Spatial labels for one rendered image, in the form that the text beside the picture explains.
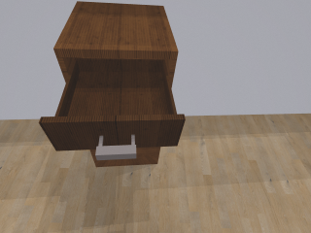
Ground cabinet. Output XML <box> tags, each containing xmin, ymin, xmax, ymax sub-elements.
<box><xmin>53</xmin><ymin>1</ymin><xmax>179</xmax><ymax>167</ymax></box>

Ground drawer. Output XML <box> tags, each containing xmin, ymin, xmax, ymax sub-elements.
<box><xmin>39</xmin><ymin>58</ymin><xmax>186</xmax><ymax>151</ymax></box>

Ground handle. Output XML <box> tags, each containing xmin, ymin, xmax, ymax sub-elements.
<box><xmin>95</xmin><ymin>134</ymin><xmax>137</xmax><ymax>161</ymax></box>

